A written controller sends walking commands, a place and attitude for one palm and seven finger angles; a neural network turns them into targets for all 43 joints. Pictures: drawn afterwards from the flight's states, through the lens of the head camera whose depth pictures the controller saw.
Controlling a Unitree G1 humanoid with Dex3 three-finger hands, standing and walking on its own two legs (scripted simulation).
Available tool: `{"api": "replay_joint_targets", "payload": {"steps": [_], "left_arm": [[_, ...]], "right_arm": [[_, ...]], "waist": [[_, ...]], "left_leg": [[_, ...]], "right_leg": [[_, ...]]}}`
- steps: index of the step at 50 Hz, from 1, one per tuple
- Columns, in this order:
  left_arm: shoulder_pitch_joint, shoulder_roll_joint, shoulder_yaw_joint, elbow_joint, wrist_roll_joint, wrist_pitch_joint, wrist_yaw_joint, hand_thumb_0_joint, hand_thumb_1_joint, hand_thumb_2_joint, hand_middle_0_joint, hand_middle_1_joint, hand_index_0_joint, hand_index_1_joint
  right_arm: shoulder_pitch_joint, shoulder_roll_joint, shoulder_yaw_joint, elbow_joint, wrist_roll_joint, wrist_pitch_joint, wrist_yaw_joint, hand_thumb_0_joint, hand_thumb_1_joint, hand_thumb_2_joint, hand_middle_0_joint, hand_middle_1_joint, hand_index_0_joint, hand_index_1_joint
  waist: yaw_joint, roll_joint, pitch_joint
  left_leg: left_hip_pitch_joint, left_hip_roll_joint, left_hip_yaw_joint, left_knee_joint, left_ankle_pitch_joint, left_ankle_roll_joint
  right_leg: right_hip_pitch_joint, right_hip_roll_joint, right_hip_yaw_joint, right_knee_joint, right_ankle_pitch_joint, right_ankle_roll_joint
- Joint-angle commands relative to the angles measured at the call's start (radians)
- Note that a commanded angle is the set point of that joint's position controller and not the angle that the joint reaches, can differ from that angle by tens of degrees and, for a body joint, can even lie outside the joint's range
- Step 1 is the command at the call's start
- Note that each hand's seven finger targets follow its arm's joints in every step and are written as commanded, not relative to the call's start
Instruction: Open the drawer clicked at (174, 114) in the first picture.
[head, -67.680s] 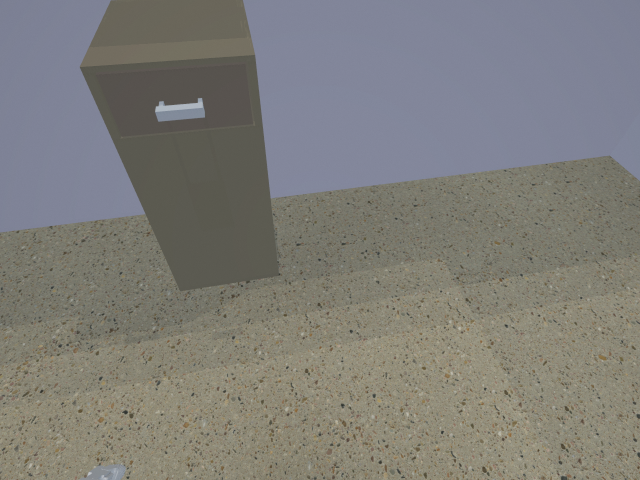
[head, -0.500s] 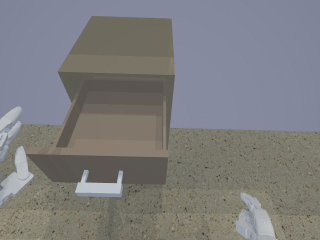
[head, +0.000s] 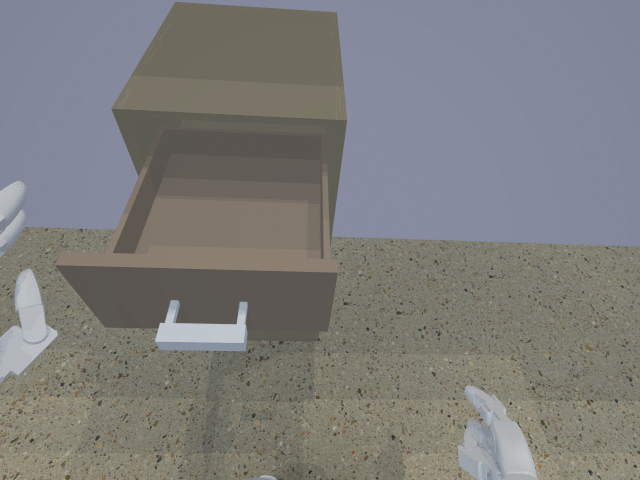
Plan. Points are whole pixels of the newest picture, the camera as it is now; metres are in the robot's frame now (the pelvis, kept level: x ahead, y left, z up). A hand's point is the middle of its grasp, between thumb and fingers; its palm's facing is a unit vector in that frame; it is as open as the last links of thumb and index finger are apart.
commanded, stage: step back with the hand held close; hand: left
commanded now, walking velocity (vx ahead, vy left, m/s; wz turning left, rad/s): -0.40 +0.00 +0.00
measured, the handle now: (206, 322) +0.30 +0.17 +0.01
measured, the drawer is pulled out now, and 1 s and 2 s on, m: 0.29 0.29 0.29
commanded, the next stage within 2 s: stop stepping back and stand still in 0.46 s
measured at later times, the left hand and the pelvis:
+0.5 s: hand out of the picture +0.10 +0.22 +0.19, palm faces +0.37 -0.84 -0.40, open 7.4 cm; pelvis -0.09 -0.01 +0.01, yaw +0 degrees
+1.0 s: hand out of the picture -0.03 +0.20 +0.18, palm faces +0.38 -0.80 -0.46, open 7.4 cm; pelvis -0.20 -0.05 +0.01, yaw +3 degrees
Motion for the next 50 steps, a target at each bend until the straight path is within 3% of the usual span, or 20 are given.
{"api": "replay_joint_targets", "payload": {"steps": [1, 4, 6, 10, 11, 12, 14, 18, 27, 28, 29, 30, 31, 32, 34, 37, 41, 45, 46, 50], "left_arm": [[0.054, 0.148, 0.121, -0.209, -0.011, -0.064, 0.012, 0.000, 0.900, 0.900, -0.200, -0.300, -0.200, -0.300], [0.027, 0.160, 0.109, -0.195, -0.022, -0.073, 0.020, 0.000, 0.900, 0.900, -0.200, -0.300, -0.200, -0.300], [0.011, 0.184, 0.140, -0.178, -0.017, -0.068, 0.036, 0.000, 0.900, 0.900, -0.200, -0.300, -0.200, -0.300], [0.030, 0.150, 0.099, -0.176, 0.001, -0.055, 0.038, 0.000, 0.900, 0.900, -0.200, -0.300, -0.200, -0.300], [0.006, 0.162, 0.096, -0.222, 0.001, -0.061, 0.038, 0.000, 0.900, 0.900, -0.200, -0.300, -0.200, -0.300], [-0.009, 0.166, 0.096, -0.266, 0.007, -0.078, 0.040, 0.000, 0.900, 0.900, -0.200, -0.300, -0.200, -0.300], [0.032, 0.168, 0.119, -0.242, 0.005, -0.082, 0.029, 0.000, 0.900, 0.900, -0.200, -0.300, -0.200, -0.300], [0.009, 0.092, 0.061, -0.276, -0.012, -0.065, 0.027, 0.000, 0.900, 0.900, -0.200, -0.300, -0.200, -0.300], [-0.005, 0.127, 0.092, -0.212, -0.029, -0.056, -0.019, 0.000, 0.900, 0.900, -0.200, -0.300, -0.200, -0.300], [-0.004, 0.148, 0.112, -0.217, -0.031, -0.067, -0.025, 0.000, 0.900, 0.900, -0.200, -0.300, -0.200, -0.300], [0.050, 0.133, 0.098, -0.194, -0.029, -0.065, -0.025, 0.000, 0.900, 0.900, -0.200, -0.300, -0.200, -0.300], [0.075, 0.154, 0.099, -0.185, -0.033, -0.057, -0.016, 0.000, 0.900, 0.900, -0.200, -0.300, -0.200, -0.300], [0.098, 0.198, 0.159, -0.179, -0.038, -0.042, 0.004, 0.000, 0.900, 0.900, -0.200, -0.300, -0.200, -0.300], [0.115, 0.161, 0.136, -0.152, -0.037, -0.027, 0.018, 0.000, 0.900, 0.900, -0.200, -0.300, -0.200, -0.300], [0.094, 0.124, 0.103, -0.120, -0.015, -0.023, 0.037, 0.000, 0.900, 0.900, -0.200, -0.300, -0.200, -0.300], [0.025, 0.131, 0.084, -0.089, 0.009, -0.016, 0.057, 0.000, 0.900, 0.900, -0.200, -0.300, -0.200, -0.300], [0.036, 0.114, 0.039, -0.110, 0.017, -0.014, 0.063, 0.000, 0.900, 0.900, -0.200, -0.300, -0.200, -0.300], [0.086, 0.146, 0.075, -0.133, 0.011, -0.034, 0.056, 0.000, 0.900, 0.900, -0.200, -0.300, -0.200, -0.300], [0.089, 0.161, 0.093, -0.170, 0.013, -0.035, 0.057, 0.000, 0.900, 0.900, -0.200, -0.300, -0.200, -0.300], [0.027, 0.124, 0.059, -0.140, 0.017, -0.042, 0.062, 0.000, 0.900, 0.900, -0.200, -0.300, -0.200, -0.300]], "right_arm": [[-0.090, -0.156, -0.077, -0.163, 0.011, -0.044, -0.006, 0.000, -0.900, -0.900, 0.200, 0.300, 0.200, 0.300], [-0.078, -0.134, -0.084, -0.150, 0.025, -0.023, -0.004, 0.000, -0.900, -0.900, 0.200, 0.300, 0.200, 0.300], [-0.105, -0.125, -0.084, -0.147, 0.015, -0.010, -0.007, 0.000, -0.900, -0.900, 0.200, 0.300, 0.200, 0.300], [-0.089, -0.102, -0.047, -0.140, 0.006, 0.014, -0.025, 0.000, -0.900, -0.900, 0.200, 0.300, 0.200, 0.300], [-0.094, -0.129, -0.062, -0.132, 0.005, 0.004, -0.033, 0.000, -0.900, -0.900, 0.200, 0.300, 0.200, 0.300], [-0.102, -0.148, -0.071, -0.145, 0.000, -0.012, -0.031, 0.000, -0.900, -0.900, 0.200, 0.300, 0.200, 0.300], [-0.067, -0.130, -0.088, -0.149, -0.007, -0.056, -0.016, 0.000, -0.900, -0.900, 0.200, 0.300, 0.200, 0.300], [-0.036, -0.125, -0.086, -0.091, -0.022, -0.091, -0.001, 0.000, -0.900, -0.900, 0.200, 0.300, 0.200, 0.300], [-0.127, -0.140, -0.055, -0.108, -0.005, -0.084, 0.019, 0.000, -0.900, -0.900, 0.200, 0.300, 0.200, 0.300], [-0.133, -0.136, -0.055, -0.121, 0.001, -0.080, 0.021, 0.000, -0.900, -0.900, 0.200, 0.300, 0.200, 0.300], [-0.091, -0.113, -0.065, -0.133, 0.020, -0.070, 0.026, 0.000, -0.900, -0.900, 0.200, 0.300, 0.200, 0.300], [-0.089, -0.111, -0.079, -0.158, 0.043, -0.061, 0.025, 0.000, -0.900, -0.900, 0.200, 0.300, 0.200, 0.300], [-0.114, -0.117, -0.081, -0.159, 0.042, -0.047, 0.019, 0.000, -0.900, -0.900, 0.200, 0.300, 0.200, 0.300], [-0.099, -0.079, -0.058, -0.142, 0.030, -0.032, 0.007, 0.000, -0.900, -0.900, 0.200, 0.300, 0.200, 0.300], [-0.111, -0.073, -0.038, -0.143, 0.019, -0.009, -0.011, 0.000, -0.900, -0.900, 0.200, 0.300, 0.200, 0.300], [-0.106, -0.105, -0.046, -0.138, 0.016, -0.026, -0.038, 0.000, -0.900, -0.900, 0.200, 0.300, 0.200, 0.300], [-0.048, -0.131, -0.060, -0.123, 0.015, -0.058, -0.032, 0.000, -0.900, -0.900, 0.200, 0.300, 0.200, 0.300], [-0.028, -0.158, -0.082, -0.129, 0.023, -0.068, -0.017, 0.000, -0.900, -0.900, 0.200, 0.300, 0.200, 0.300], [-0.035, -0.144, -0.073, -0.126, 0.020, -0.063, -0.015, 0.000, -0.900, -0.900, 0.200, 0.300, 0.200, 0.300], [-0.032, -0.150, -0.071, -0.124, 0.016, -0.074, -0.019, 0.000, -0.900, -0.900, 0.200, 0.300, 0.200, 0.300]], "waist": [[0.007, 0.073, -0.226], [-0.015, -0.126, -0.164], [-0.002, -0.107, -0.149], [-0.022, 0.012, -0.097], [-0.021, 0.129, -0.100], [-0.002, 0.280, -0.130], [-0.003, 0.275, -0.208], [-0.001, 0.192, -0.191], [0.027, 0.210, -0.183], [0.029, 0.153, -0.184], [0.016, -0.024, -0.217], [0.007, -0.217, -0.188], [0.030, -0.203, -0.178], [-0.001, -0.125, -0.161], [-0.027, -0.062, -0.107], [-0.011, -0.123, -0.060], [-0.010, -0.047, -0.077], [-0.007, 0.088, -0.122], [-0.006, 0.151, -0.131], [-0.013, 0.052, 0.000]], "left_leg": [[-0.085, 0.189, -0.162, -0.085, 0.109, 0.019], [0.018, 0.026, -0.048, 0.224, -0.183, -0.051], [0.026, 0.030, -0.060, 0.446, -0.275, -0.060], [0.118, 0.070, 0.005, -0.106, -0.116, -0.045], [0.118, 0.135, -0.039, -0.269, 0.031, -0.030], [0.041, 0.292, -0.202, -0.284, 0.211, 0.032], [0.010, 0.385, -0.230, -0.285, 0.270, 0.081], [0.250, 0.372, -0.164, -0.172, 0.675, 0.083], [0.149, 0.290, -0.096, -0.172, 0.223, 0.027], [0.117, 0.255, -0.054, -0.126, 0.132, 0.003], [0.141, 0.134, 0.067, 0.041, -0.011, -0.054], [0.052, 0.028, 0.070, 0.284, -0.170, -0.079], [-0.022, 0.008, 0.000, 0.496, -0.250, -0.076], [-0.090, 0.045, -0.043, 0.544, -0.232, -0.075], [-0.069, 0.080, -0.021, 0.429, -0.195, -0.075], [0.050, 0.085, 0.028, 0.132, -0.238, -0.040], [0.228, 0.079, 0.073, -0.277, -0.077, -0.004], [0.256, 0.172, -0.001, -0.245, 0.110, 0.013], [0.251, 0.162, 0.006, -0.262, 0.055, 0.012], [0.079, 0.145, -0.025, -0.275, -0.260, 0.026]], "right_leg": [[0.257, -0.157, 0.141, -0.022, 0.206, -0.026], [0.006, -0.384, 0.365, -0.301, 0.033, -0.135], [-0.067, -0.447, 0.387, -0.352, 0.033, -0.190], [0.007, -0.262, 0.120, -0.173, 0.221, -0.053], [0.045, -0.192, 0.065, -0.066, 0.218, -0.009], [0.104, -0.097, -0.001, 0.074, 0.137, 0.040], [0.115, -0.060, 0.003, 0.292, -0.192, 0.043], [-0.055, -0.052, -0.001, 0.307, -0.229, 0.052], [0.201, -0.037, -0.071, -0.182, 0.022, 0.056], [0.221, -0.068, -0.056, -0.227, 0.100, 0.048], [0.176, -0.175, 0.030, -0.287, 0.200, 0.015], [0.093, -0.361, 0.276, -0.356, 0.173, -0.054], [0.042, -0.435, 0.367, -0.369, 0.178, -0.113], [0.103, -0.438, 0.307, -0.324, 0.174, -0.155], [0.101, -0.370, 0.202, -0.308, 0.149, -0.128], [0.128, -0.350, 0.192, -0.332, 0.053, -0.099], [0.230, -0.284, 0.153, -0.291, 0.061, -0.028], [0.281, -0.165, 0.054, -0.170, 0.150, 0.034], [0.267, -0.166, 0.045, -0.162, 0.114, 0.025], [0.212, -0.141, 0.079, -0.214, -0.200, 0.010]]}}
